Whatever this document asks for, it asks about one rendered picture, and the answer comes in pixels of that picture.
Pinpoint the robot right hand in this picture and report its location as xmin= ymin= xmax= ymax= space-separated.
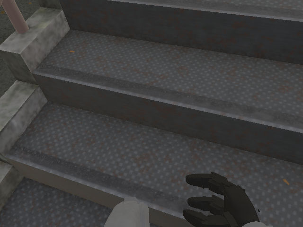
xmin=183 ymin=171 xmax=260 ymax=227

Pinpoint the robot left shin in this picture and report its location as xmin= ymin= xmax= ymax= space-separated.
xmin=124 ymin=197 xmax=139 ymax=204

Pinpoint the robot left thigh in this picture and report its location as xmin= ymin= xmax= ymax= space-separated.
xmin=103 ymin=201 xmax=150 ymax=227

